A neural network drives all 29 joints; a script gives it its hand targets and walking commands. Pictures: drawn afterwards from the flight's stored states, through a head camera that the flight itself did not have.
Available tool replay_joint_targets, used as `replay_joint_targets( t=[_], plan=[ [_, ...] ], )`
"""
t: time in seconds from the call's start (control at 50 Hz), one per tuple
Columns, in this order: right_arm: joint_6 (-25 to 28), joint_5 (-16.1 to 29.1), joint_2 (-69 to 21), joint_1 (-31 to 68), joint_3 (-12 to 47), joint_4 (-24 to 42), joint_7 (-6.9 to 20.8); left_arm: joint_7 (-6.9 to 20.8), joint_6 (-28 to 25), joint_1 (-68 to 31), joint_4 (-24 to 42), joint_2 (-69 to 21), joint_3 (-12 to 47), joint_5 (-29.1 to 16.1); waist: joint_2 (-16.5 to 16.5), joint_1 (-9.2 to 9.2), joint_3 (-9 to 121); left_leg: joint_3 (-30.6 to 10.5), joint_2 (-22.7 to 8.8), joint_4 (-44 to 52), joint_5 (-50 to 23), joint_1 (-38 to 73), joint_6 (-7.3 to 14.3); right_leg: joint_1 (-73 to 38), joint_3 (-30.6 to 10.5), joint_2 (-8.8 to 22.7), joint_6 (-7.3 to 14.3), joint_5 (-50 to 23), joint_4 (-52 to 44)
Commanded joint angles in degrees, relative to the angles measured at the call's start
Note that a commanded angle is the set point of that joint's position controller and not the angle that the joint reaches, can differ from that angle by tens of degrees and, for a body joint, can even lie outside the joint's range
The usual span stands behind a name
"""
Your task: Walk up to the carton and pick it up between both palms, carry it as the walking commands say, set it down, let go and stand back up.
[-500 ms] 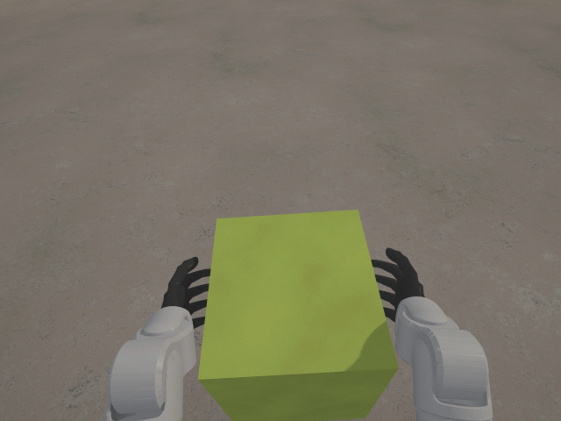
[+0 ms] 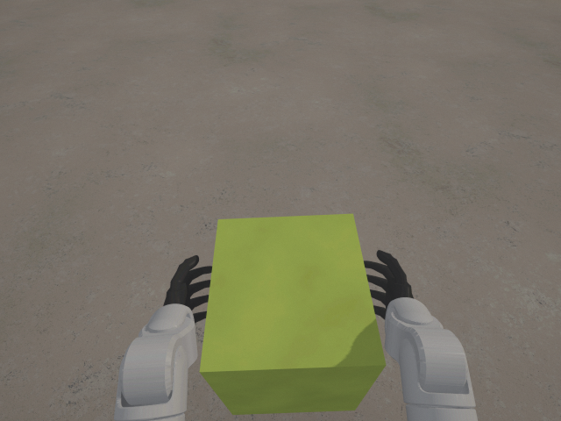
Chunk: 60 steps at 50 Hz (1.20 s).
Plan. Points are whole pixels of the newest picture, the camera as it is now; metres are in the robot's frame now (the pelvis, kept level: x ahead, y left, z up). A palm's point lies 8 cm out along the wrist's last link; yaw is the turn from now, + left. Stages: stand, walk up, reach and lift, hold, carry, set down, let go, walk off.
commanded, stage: carry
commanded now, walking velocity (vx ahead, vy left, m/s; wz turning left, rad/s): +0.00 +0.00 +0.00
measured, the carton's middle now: (289, 319) +0.29 +0.00 -0.01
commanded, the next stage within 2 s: none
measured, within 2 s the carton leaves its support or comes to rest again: neither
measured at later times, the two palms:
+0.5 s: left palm (193, 304) +0.29 +0.14 +0.04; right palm (392, 301) +0.29 -0.15 +0.04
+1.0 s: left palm (195, 306) +0.29 +0.13 +0.04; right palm (395, 303) +0.29 -0.16 +0.04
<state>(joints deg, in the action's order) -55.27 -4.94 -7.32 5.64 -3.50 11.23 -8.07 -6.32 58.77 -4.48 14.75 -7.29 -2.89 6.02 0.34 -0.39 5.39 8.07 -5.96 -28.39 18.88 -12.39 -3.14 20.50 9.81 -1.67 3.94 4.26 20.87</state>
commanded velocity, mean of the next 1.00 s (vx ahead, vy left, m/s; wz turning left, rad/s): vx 0.00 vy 0.00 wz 0.00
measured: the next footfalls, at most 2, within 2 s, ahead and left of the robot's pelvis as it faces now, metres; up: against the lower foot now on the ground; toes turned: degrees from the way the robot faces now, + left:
none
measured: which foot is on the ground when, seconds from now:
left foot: down 0.00-1.00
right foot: down 0.00-1.00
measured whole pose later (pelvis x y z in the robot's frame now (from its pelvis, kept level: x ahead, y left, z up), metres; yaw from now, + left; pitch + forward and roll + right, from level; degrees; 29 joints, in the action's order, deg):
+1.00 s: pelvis +0.01 -0.01 +0.00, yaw +0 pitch +4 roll +0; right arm -41.9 -7.8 -7.4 6.5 -4.4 -1.0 -6.9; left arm -3.3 44.2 -6.0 1.4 -7.4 -4.2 9.9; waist 0.3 -0.4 5.4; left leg 8.1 -5.9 -28.8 19.9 -12.3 -3.0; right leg 22.4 9.8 -1.4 5.3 7.6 25.5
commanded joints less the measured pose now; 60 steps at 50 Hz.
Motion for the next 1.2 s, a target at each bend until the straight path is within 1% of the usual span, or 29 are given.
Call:
replay_joint_targets(
  t=[0.0,0.1,0.12,0.18,0.24,0.3,0.34,0.42,0.52,0.54,0.62,0.74,0.98,1.0,1.18],
  plan=[
    [3.0,10.7,-41.4,21.6,25.4,0.7,9.9,6.1,-6.1,-24.9,-2.3,-41.4,25.5,-9.2,3.2,0.77,13.0,-4.0,-3.5,3.1,-6.7,-2.4,1.5,-10.3,-8.9,10.5,-2.5,-5.2,3.9],
    [6.9,8.1,-40.2,21.6,24.0,-4.5,11.0,7.5,-10.1,-24.7,-7.9,-39.7,23.8,-7.1,3.2,0.55,14.2,-3.6,-3.8,1.8,-11.1,-0.5,1.2,-10.5,-8.4,10.6,-1.9,-10.1,5.8],
    [8.0,7.3,-39.7,21.5,23.5,-6.1,11.3,8.0,-11.2,-24.6,-9.7,-39.2,23.1,-6.4,3.0,0.49,14.3,-3.6,-3.8,1.6,-11.2,-0.3,1.3,-10.5,-8.4,10.6,-1.9,-10.6,6.0],
    [11.0,6.3,-39.8,22.0,23.6,-8.3,12.1,9.1,-14.3,-25.3,-11.9,-39.5,23.1,-5.7,2.7,0.36,14.8,-3.4,-3.6,1.4,-10.7,0.1,1.2,-10.6,-8.5,10.9,-1.9,-11.7,6.1],
    [13.5,6.2,-40.2,22.8,24.5,-8.5,12.7,10.0,-16.7,-26.0,-12.4,-40.1,23.6,-5.7,2.1,0.28,15.1,-3.4,-3.5,1.3,-10.2,0.3,1.3,-10.7,-8.7,11.1,-1.9,-12.7,6.1],
    [14.4,6.5,-40.7,22.3,25.2,-8.3,12.8,10.3,-17.7,-25.8,-11.9,-40.5,24.3,-6.0,1.9,0.24,15.2,-3.3,-3.5,1.3,-9.8,0.3,1.2,-10.9,-9.0,11.2,-1.8,-13.6,6.1],
    [14.5,6.3,-40.7,21.6,25.4,-8.8,12.9,10.4,-17.8,-25.0,-12.4,-40.4,24.5,-5.9,1.7,0.23,14.9,-3.3,-3.4,1.6,-8.8,-0.1,1.3,-10.9,-9.1,11.2,-1.6,-13.3,5.9],
    [14.9,5.6,-40.4,21.5,25.2,-10.3,13.3,10.8,-18.2,-24.8,-13.9,-40.2,24.3,-5.4,1.9,0.23,14.2,-3.3,-3.5,2.4,-6.5,-0.7,1.3,-10.3,-9.3,11.2,-1.4,-10.3,5.3],
    [15.5,5.7,-41.1,22.1,25.8,-10.4,13.8,11.4,-18.9,-25.6,-13.5,-41.1,25.0,-5.7,2.2,0.17,14.1,-3.4,-3.6,3.0,-5.8,-1.0,1.3,-9.9,-9.1,11.0,-1.2,-8.2,5.2],
    [15.5,5.9,-41.6,22.4,26.2,-9.7,13.9,11.4,-18.9,-25.7,-12.9,-41.6,25.5,-6.0,2.3,0.15,14.2,-3.4,-3.6,3.0,-5.9,-1.0,1.4,-9.8,-9.1,11.0,-1.2,-8.1,5.3],
    [15.2,5.7,-42.0,22.1,26.1,-10.3,14.0,11.6,-18.6,-25.8,-12.9,-41.8,25.7,-6.1,2.4,0.1,14.4,-3.3,-3.7,2.9,-6.0,-1.1,1.3,-9.9,-9.1,11.0,-1.0,-8.4,5.6],
    [14.2,6.5,-43.6,22.5,27.1,-8.5,14.1,11.7,-17.7,-26.1,-10.9,-43.4,27.0,-7.2,2.6,0.07,14.6,-3.2,-3.6,3.0,-5.6,-1.2,1.4,-9.7,-9.1,10.9,-0.7,-7.3,5.7],
    [13.3,6.7,-44.1,22.7,26.7,-8.8,14.1,11.6,-16.8,-26.1,-10.9,-43.7,26.7,-7.5,2.8,0.09,15.3,-3.0,-3.4,3.1,-5.0,-1.1,1.5,-10.0,-9.2,11.0,-0.3,-6.4,5.8],
    [13.3,7.1,-44.5,22.8,27.2,-7.8,14.0,11.6,-16.8,-26.1,-10.0,-44.1,27.2,-7.8,2.9,0.09,15.3,-3.1,-3.4,3.1,-5.2,-1.1,1.5,-10.1,-9.2,11.0,-0.3,-6.4,5.8],
    [13.1,7.3,-44.6,22.3,27.0,-7.5,13.8,11.3,-16.6,-25.6,-9.6,-44.0,27.1,-8.1,3.1,0.12,15.7,-3.0,-3.3,3.1,-5.1,-1.0,1.5,-10.3,-9.2,11.1,-0.2,-6.4,5.9]
  ],
)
